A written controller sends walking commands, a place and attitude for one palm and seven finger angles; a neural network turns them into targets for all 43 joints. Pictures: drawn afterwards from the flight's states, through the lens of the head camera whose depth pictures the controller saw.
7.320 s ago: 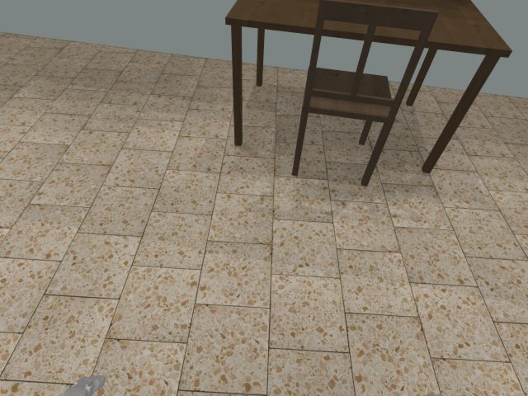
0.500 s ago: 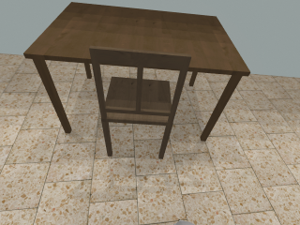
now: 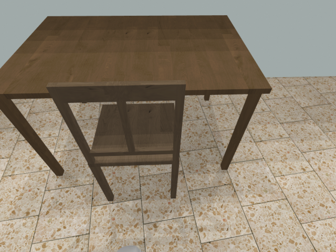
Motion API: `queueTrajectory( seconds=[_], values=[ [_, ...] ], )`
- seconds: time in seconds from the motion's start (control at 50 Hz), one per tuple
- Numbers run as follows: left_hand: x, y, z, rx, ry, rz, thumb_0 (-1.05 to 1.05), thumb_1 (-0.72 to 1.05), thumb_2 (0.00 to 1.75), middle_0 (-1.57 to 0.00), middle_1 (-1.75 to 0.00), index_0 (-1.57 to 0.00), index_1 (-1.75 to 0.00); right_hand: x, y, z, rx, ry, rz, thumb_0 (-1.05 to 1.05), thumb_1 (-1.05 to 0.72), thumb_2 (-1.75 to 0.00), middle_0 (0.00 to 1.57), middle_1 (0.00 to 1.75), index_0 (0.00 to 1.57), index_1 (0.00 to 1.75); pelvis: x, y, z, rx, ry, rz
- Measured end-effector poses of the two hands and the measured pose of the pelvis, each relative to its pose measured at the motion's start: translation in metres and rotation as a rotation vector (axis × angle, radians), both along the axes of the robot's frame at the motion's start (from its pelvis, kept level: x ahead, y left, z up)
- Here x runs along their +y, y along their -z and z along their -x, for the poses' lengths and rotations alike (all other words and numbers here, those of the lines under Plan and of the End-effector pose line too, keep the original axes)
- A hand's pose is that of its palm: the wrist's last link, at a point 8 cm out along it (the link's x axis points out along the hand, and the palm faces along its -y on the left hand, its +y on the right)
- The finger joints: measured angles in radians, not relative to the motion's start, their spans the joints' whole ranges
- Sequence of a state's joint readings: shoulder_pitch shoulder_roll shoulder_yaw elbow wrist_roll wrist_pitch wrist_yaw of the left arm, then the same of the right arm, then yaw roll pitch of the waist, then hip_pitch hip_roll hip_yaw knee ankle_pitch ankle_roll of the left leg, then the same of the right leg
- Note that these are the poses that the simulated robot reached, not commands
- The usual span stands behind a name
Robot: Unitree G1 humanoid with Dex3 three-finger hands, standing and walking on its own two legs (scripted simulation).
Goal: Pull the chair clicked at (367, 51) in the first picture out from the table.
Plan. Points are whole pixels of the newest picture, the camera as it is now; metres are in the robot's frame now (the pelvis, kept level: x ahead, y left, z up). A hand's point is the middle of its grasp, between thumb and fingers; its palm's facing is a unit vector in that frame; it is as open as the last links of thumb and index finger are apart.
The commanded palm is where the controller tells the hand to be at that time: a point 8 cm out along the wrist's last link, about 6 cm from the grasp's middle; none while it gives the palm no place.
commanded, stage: take the last steps up to it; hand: left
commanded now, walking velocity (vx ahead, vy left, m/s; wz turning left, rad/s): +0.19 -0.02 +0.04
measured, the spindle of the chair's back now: (127, 128) +0.55 +0.17 -0.11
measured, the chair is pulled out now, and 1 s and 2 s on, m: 0.00 0.00 0.00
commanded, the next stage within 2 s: come to a stop and stand still in 0.12 s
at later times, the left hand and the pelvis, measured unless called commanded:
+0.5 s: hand out of the picture +0.12 +0.18 -0.18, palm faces +0.04 -0.98 -0.19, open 7.3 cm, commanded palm none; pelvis +0.11 +0.00 +0.00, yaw +0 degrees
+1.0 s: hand out of the picture +0.12 +0.13 -0.15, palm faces +0.08 -0.95 -0.30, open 7.3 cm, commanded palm none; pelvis +0.07 -0.06 +0.01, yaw +0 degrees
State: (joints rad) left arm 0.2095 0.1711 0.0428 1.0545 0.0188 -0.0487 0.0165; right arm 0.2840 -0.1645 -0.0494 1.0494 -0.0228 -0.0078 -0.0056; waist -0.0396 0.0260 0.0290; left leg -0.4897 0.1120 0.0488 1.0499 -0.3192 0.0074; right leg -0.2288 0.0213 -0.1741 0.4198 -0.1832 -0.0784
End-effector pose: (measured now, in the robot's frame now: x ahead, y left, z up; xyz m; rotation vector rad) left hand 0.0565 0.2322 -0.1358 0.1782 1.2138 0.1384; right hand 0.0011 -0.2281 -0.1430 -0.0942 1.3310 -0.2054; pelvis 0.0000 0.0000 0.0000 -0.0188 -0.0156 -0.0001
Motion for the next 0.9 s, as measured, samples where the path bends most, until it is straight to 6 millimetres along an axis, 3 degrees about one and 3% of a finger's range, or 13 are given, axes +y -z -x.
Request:
queueTrajectory(
  seconds=[0.14, 0.26, 0.44, 0.54, 0.62, 0.78, 0.9],
  values=[
    [-0.001, 0.012, 0.004, 0.095, -0.058, 0.056, 0.00, 0.93, 0.89, -0.20, -0.30, -0.20, -0.30, 0.004, -0.013, -0.093, -0.102, -0.076, 0.032, 0.01, -0.94, -0.90, 0.20, 0.30, 0.20, 0.30, 0.007, -0.001, -0.044, 0.016, -0.001, 0.021],
    [0.002, 0.029, 0.001, 0.197, -0.098, 0.103, 0.00, 0.92, 0.89, -0.20, -0.30, -0.20, -0.30, 0.023, -0.014, -0.138, -0.125, -0.104, 0.059, 0.00, -0.94, -0.90, 0.20, 0.30, 0.20, 0.30, 0.021, 0.005, -0.083, 0.010, 0.001, 0.003],
    [0.000, 0.015, -0.046, 0.210, -0.081, 0.064, 0.00, 0.91, 0.89, -0.20, -0.30, -0.20, -0.30, 0.015, -0.014, -0.147, -0.005, -0.084, 0.070, 0.00, -0.96, -0.90, 0.20, 0.30, 0.21, 0.30, 0.015, -0.005, -0.110, 0.000, -0.007, -0.011],
    [-0.004, 0.009, -0.074, 0.179, -0.064, 0.000, 0.00, 0.91, 0.89, -0.20, -0.30, -0.20, -0.30, -0.005, -0.004, -0.145, 0.029, -0.054, 0.039, 0.00, -0.94, -0.90, 0.20, 0.30, 0.21, 0.30, -0.007, -0.002, -0.114, -0.007, 0.001, -0.024],
    [-0.013, 0.005, -0.091, 0.129, -0.053, -0.069, 0.00, 0.91, 0.89, -0.20, -0.30, -0.20, -0.30, -0.030, 0.015, -0.145, 0.036, -0.036, 0.000, 0.00, -0.93, -0.90, 0.20, 0.30, 0.21, 0.30, -0.033, 0.008, -0.118, -0.007, 0.010, -0.049],
    [-0.048, -0.019, -0.097, 0.066, -0.039, -0.095, 0.00, 0.91, 0.89, -0.20, -0.30, -0.20, -0.30, -0.065, 0.018, -0.148, 0.027, -0.039, -0.031, 0.01, -0.92, -0.90, 0.20, 0.30, 0.20, 0.30, -0.057, -0.001, -0.107, 0.002, -0.002, -0.069],
    [-0.060, -0.027, -0.082, 0.022, -0.064, -0.090, 0.00, 0.91, 0.89, -0.20, -0.30, -0.21, -0.30, -0.075, 0.012, -0.141, 0.014, -0.078, -0.032, 0.00, -0.91, -0.90, 0.20, 0.30, 0.20, 0.30, -0.063, -0.007, -0.090, 0.002, -0.011, -0.085]
  ],
)
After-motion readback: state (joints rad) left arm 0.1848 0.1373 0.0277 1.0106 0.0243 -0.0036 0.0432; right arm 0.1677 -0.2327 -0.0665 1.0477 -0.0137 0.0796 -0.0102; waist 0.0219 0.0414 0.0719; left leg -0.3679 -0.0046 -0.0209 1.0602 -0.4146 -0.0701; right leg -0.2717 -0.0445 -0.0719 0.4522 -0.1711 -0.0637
